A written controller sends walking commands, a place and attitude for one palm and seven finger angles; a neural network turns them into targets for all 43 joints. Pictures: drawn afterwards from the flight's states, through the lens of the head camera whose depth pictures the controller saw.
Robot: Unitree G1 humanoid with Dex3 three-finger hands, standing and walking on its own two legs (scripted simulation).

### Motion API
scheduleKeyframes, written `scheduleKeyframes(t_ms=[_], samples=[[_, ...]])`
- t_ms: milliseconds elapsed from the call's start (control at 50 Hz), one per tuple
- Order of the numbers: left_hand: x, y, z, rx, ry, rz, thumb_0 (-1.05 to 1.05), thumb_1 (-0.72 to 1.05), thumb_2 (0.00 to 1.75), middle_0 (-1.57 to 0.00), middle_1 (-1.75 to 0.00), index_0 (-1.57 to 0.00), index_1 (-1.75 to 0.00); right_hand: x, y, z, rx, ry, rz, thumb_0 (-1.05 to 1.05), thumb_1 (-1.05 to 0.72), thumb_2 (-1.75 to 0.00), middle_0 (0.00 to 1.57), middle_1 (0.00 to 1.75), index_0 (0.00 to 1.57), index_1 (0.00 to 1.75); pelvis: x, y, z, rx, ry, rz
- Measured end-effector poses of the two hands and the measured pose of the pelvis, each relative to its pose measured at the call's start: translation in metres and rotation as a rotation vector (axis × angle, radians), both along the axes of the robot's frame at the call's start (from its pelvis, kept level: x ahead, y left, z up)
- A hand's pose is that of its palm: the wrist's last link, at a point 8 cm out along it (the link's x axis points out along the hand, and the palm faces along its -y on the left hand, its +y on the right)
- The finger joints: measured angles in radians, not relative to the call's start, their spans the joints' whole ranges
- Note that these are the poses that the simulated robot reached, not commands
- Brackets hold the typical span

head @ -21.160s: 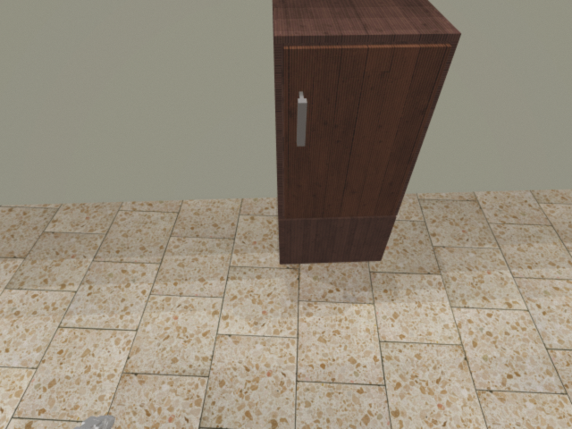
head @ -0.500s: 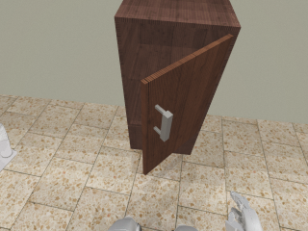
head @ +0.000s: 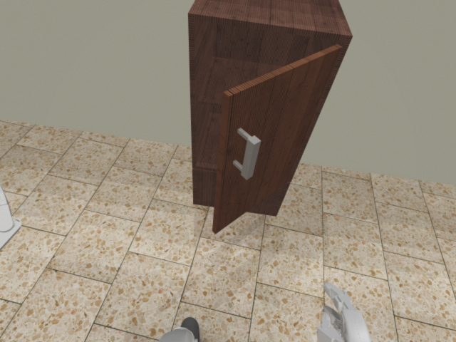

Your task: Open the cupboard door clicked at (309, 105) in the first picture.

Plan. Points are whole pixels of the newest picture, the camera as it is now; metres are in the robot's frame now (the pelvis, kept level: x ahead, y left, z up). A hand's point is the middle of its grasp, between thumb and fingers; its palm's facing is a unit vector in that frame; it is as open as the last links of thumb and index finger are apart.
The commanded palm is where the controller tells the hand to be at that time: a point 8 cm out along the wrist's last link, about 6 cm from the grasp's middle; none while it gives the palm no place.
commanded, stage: stop stepping back and stand still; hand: left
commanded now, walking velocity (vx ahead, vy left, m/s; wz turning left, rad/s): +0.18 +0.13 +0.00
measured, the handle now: (244, 153) +0.54 +0.01 -0.02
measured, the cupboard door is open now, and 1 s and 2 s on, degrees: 47 47 47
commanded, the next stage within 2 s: let the arm hang, fingers relaxed in 0.54 s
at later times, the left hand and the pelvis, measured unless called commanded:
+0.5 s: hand (40, 271) +0.16 +0.22 +0.18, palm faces +0.29 -0.82 -0.49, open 7.4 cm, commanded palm +0.11 +0.27 +0.18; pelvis -0.06 +0.00 +0.01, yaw -8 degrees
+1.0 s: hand out of the picture +0.01 +0.18 -0.16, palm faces +0.00 -0.98 -0.20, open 6.8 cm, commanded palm none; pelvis -0.06 +0.01 +0.00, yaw -3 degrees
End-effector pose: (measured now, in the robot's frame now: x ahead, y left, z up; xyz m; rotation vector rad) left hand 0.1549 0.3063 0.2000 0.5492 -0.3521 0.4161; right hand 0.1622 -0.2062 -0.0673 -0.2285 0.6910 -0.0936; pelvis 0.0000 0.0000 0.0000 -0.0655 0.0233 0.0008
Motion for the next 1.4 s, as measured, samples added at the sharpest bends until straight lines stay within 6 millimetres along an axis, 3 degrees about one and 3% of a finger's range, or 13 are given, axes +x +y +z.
scheduleKeyframes(t_ms=[100,280,460,560,640,680,760,840,900,980,1160,1260,1400], samples=[[-0.015,-0.019,-0.004,0.002,0.024,-0.071,0.02,0.89,0.90,-0.21,-0.30,-0.21,-0.31,-0.030,-0.009,-0.009,-0.002,0.012,0.006,0.01,-0.90,-0.89,0.21,0.30,0.20,0.30,-0.027,-0.001,-0.004,0.031,-0.013,-0.059],[-0.002,-0.008,-0.019,-0.059,0.057,-0.083,0.02,0.88,0.90,-0.21,-0.30,-0.21,-0.31,-0.094,-0.041,0.000,-0.064,0.011,-0.186,0.01,-0.91,-0.89,0.21,0.30,0.20,0.30,-0.045,0.006,-0.001,0.059,-0.048,-0.100],[-0.033,-0.044,-0.006,0.040,0.107,-0.187,0.02,0.89,0.90,-0.21,-0.30,-0.21,-0.31,-0.144,-0.057,-0.007,-0.044,0.068,-0.228,0.01,-0.91,-0.89,0.20,0.30,0.20,0.30,-0.067,-0.004,0.003,0.062,-0.046,-0.129],[-0.030,-0.029,-0.005,0.017,0.079,-0.117,0.02,0.88,0.90,-0.22,-0.30,-0.21,-0.31,-0.158,-0.059,-0.014,-0.046,0.130,-0.252,0.01,-0.91,-0.89,0.20,0.30,0.20,0.30,-0.061,-0.002,0.008,0.076,-0.045,-0.132],[-0.018,-0.020,-0.014,-0.026,0.063,-0.094,0.02,0.88,0.90,-0.21,-0.30,-0.21,-0.31,-0.150,-0.056,-0.020,-0.066,0.117,-0.242,0.01,-0.91,-0.89,0.20,0.30,0.20,0.30,-0.054,0.008,0.001,0.051,-0.052,-0.117],[-0.003,-0.018,-0.042,-0.041,0.161,-0.112,0.01,0.89,0.90,-0.21,-0.30,-0.21,-0.31,-0.143,-0.052,-0.030,-0.041,0.129,-0.210,0.01,-0.91,-0.90,0.20,0.30,0.20,0.30,-0.055,0.013,-0.004,0.061,-0.042,-0.101],[0.010,-0.025,-0.166,-0.240,0.684,-0.064,0.01,0.90,0.90,-0.20,-0.30,-0.20,-0.30,-0.135,-0.041,-0.054,0.011,0.234,-0.143,0.01,-0.91,-0.90,0.20,0.30,0.19,0.30,-0.062,0.017,-0.009,0.083,-0.025,-0.074],[-0.049,-0.066,-0.280,-0.397,1.166,-0.052,0.01,0.91,0.90,-0.20,-0.30,-0.19,-0.30,-0.140,-0.027,-0.067,0.075,0.306,-0.136,0.01,-0.91,-0.89,0.20,0.30,0.20,0.30,-0.065,0.011,-0.011,0.096,-0.050,-0.065],[-0.112,-0.096,-0.324,-0.539,1.418,-0.025,0.01,0.92,0.90,-0.20,-0.30,-0.20,-0.30,-0.155,-0.017,-0.069,0.091,0.401,-0.146,0.01,-0.91,-0.89,0.20,0.30,0.20,0.30,-0.060,0.008,-0.005,0.074,-0.057,-0.053],[-0.145,-0.077,-0.332,-0.606,1.463,0.106,-0.06,1.02,0.90,-0.21,-0.30,-0.21,-0.30,-0.180,-0.015,-0.066,0.059,0.534,-0.167,0.00,-0.94,-0.89,0.21,0.30,0.20,0.30,-0.058,0.007,0.002,0.057,-0.060,-0.044],[-0.211,-0.046,-0.330,-0.580,1.702,0.239,-0.01,0.95,0.90,-0.20,-0.30,-0.20,-0.30,-0.221,-0.013,-0.066,0.046,0.692,-0.207,0.00,-0.93,-0.89,0.20,0.30,0.19,0.30,-0.053,0.016,0.011,0.053,-0.059,-0.051],[-0.222,-0.044,-0.329,-0.583,1.744,0.257,0.00,0.92,0.90,-0.20,-0.30,-0.20,-0.30,-0.233,0.000,-0.068,0.066,0.734,-0.211,0.00,-0.92,-0.89,0.20,0.30,0.19,0.30,-0.051,0.021,0.012,0.055,-0.063,-0.053],[-0.214,-0.052,-0.332,-0.598,1.736,0.219,0.01,0.91,0.90,-0.20,-0.30,-0.20,-0.30,-0.236,0.019,-0.072,0.104,0.740,-0.212,0.00,-0.91,-0.89,0.20,0.30,0.19,0.30,-0.050,0.027,0.012,0.058,-0.063,-0.057]])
